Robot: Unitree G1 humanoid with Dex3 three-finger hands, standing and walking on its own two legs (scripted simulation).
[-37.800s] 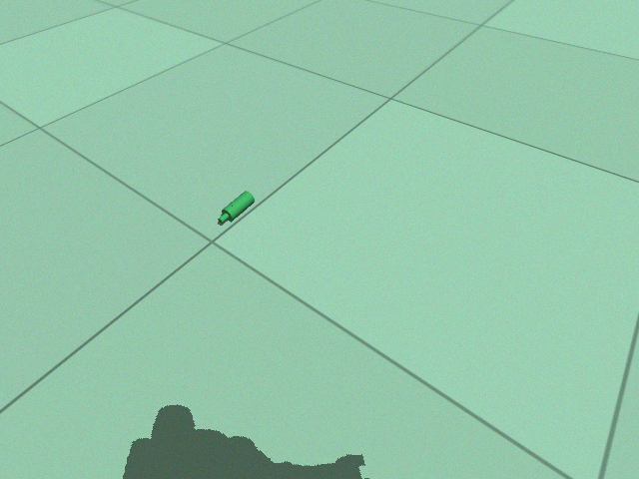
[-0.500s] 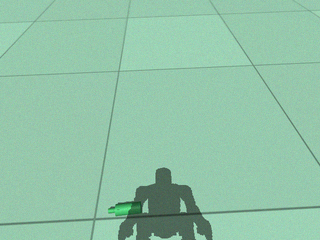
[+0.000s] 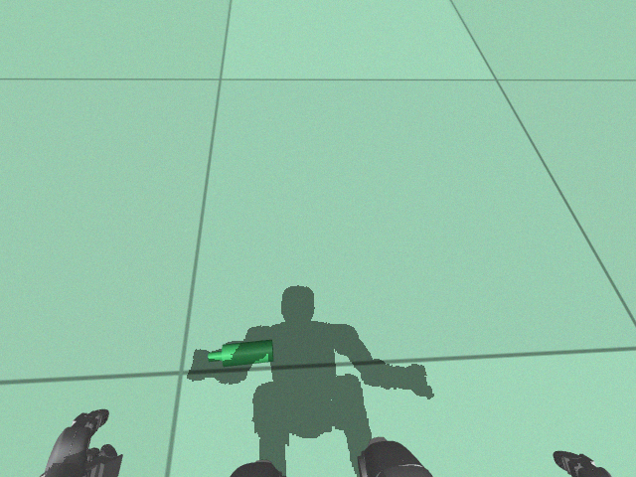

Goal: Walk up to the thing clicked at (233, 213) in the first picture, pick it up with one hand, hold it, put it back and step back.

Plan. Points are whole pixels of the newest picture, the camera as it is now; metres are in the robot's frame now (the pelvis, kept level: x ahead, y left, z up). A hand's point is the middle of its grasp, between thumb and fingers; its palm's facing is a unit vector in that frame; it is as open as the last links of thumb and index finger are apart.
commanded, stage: step back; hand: left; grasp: from above
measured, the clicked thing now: (241, 353) +0.50 +0.21 -0.72
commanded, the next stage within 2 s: none
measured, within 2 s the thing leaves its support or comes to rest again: neither
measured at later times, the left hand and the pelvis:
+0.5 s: hand out of the picture -0.02 +0.23 -0.13, palm faces -0.08 -0.92 -0.39, open 7.4 cm; pelvis -0.11 -0.02 +0.01, yaw -5 degrees
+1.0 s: hand out of the picture -0.15 +0.26 -0.14, palm faces -0.03 -0.93 -0.38, open 7.4 cm; pelvis -0.26 -0.01 +0.01, yaw -2 degrees
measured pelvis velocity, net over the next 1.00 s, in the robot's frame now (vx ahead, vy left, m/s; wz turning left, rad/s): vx -0.26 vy -0.01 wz -0.04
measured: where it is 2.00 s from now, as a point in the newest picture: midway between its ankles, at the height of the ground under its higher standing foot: outside the picture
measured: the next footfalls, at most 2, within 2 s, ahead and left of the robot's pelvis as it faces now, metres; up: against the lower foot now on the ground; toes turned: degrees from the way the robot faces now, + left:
right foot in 0.36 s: -0.08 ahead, -0.13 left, +0.00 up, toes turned -3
left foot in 0.72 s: -0.15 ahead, +0.10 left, +0.00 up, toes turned -1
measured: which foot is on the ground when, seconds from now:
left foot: down 0.00-0.40, up 0.42-0.70, down 0.72-1.00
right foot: up 0.00-0.34, down 0.36-0.74, up 0.76-1.00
